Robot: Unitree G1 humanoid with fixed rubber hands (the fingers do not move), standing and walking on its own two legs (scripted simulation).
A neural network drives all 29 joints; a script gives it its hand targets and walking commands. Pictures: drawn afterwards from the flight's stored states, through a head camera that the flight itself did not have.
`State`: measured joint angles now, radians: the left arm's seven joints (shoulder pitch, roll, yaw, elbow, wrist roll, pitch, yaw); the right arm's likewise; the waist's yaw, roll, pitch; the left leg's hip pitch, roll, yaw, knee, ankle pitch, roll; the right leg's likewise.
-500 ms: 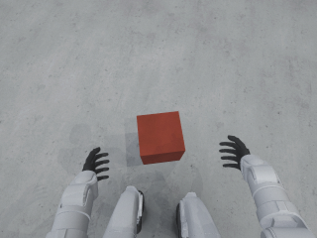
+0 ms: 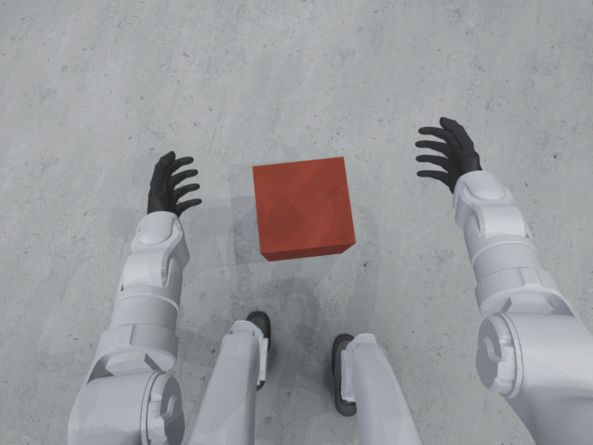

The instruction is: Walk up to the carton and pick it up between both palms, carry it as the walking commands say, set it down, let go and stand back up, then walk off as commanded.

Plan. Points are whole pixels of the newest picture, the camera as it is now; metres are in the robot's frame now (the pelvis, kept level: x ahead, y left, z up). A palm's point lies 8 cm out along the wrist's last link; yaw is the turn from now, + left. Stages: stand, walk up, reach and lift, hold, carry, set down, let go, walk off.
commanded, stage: reach and lift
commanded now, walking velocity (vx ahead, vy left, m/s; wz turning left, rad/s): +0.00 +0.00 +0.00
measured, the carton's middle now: (302, 214) +0.49 +0.02 -0.54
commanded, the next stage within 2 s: none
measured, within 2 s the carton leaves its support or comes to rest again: neither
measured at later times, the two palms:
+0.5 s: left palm (168, 171) +0.46 +0.22 -0.14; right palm (445, 142) +0.53 -0.18 -0.13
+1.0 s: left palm (203, 195) +0.47 +0.22 -0.30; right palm (406, 176) +0.53 -0.17 -0.30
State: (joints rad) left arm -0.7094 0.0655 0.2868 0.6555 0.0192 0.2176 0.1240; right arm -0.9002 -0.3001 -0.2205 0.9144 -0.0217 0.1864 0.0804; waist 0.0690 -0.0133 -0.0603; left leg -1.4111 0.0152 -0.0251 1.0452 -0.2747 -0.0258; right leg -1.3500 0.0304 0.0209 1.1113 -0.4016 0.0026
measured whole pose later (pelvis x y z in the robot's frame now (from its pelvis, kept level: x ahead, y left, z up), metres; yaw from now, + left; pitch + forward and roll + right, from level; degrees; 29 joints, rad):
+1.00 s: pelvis -0.03 +0.00 -0.17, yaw +1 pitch +50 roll +2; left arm -1.13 0.20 0.35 0.81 -0.07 0.14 0.12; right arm -1.29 -0.40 -0.14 0.97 0.05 0.16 -0.01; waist 0.08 0.00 -0.02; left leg -2.14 -0.01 -0.02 1.68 -0.42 -0.04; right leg -2.08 0.06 0.05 1.78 -0.57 0.02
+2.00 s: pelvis -0.05 +0.00 -0.29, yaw +0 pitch +40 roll +3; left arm -1.40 0.31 0.21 1.15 -0.25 0.01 0.15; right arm -1.53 -0.46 0.06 1.19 0.22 0.07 -0.06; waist 0.08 0.02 0.31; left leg -2.34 0.01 -0.01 2.10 -0.47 -0.04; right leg -2.29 0.05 0.04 2.22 -0.63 0.01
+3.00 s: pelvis -0.04 +0.00 -0.30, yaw -1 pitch +39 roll +3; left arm -1.42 0.21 0.36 1.08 -0.05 0.15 0.11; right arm -1.49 -0.31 -0.10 1.12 -0.02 0.17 -0.05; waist 0.08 0.02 0.29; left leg -2.32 -0.02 -0.03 2.14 -0.51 -0.07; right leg -2.28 0.07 0.04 2.24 -0.64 0.01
